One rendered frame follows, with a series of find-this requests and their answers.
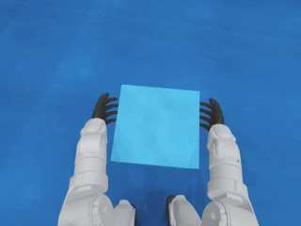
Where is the robot left forearm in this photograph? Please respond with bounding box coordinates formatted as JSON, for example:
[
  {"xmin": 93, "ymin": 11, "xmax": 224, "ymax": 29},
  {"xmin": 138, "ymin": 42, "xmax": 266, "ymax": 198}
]
[{"xmin": 57, "ymin": 118, "xmax": 108, "ymax": 226}]

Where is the robot left upper arm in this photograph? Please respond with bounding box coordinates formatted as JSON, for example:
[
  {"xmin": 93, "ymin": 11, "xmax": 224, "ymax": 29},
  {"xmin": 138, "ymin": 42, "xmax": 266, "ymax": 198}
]
[{"xmin": 58, "ymin": 193, "xmax": 116, "ymax": 226}]

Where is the carton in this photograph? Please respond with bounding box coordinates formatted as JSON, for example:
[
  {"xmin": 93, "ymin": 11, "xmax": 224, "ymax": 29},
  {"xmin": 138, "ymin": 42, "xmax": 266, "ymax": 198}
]
[{"xmin": 110, "ymin": 85, "xmax": 200, "ymax": 170}]

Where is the robot right upper arm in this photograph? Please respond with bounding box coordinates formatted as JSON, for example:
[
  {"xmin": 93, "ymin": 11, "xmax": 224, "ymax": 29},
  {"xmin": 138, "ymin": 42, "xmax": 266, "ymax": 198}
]
[{"xmin": 200, "ymin": 200, "xmax": 259, "ymax": 226}]

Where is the robot right hand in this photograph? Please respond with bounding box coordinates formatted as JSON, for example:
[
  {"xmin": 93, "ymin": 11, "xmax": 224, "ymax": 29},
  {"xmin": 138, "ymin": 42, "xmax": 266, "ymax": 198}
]
[{"xmin": 199, "ymin": 98, "xmax": 225, "ymax": 132}]

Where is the robot right forearm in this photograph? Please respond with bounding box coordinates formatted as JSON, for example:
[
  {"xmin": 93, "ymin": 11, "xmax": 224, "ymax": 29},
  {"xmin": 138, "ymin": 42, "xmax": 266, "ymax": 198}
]
[{"xmin": 206, "ymin": 123, "xmax": 257, "ymax": 219}]

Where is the robot left shin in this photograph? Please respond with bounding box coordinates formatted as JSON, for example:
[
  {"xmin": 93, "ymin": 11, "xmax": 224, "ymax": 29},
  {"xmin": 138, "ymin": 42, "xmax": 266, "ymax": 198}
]
[{"xmin": 119, "ymin": 200, "xmax": 132, "ymax": 207}]

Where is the robot left hand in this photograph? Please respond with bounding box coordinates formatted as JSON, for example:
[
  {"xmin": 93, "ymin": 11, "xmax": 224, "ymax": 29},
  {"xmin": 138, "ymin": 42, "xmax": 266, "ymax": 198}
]
[{"xmin": 92, "ymin": 92, "xmax": 119, "ymax": 125}]

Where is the left robot thigh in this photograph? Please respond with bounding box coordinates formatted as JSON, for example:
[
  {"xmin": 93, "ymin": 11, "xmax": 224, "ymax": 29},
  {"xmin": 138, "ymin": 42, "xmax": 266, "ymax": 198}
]
[{"xmin": 113, "ymin": 204, "xmax": 135, "ymax": 226}]

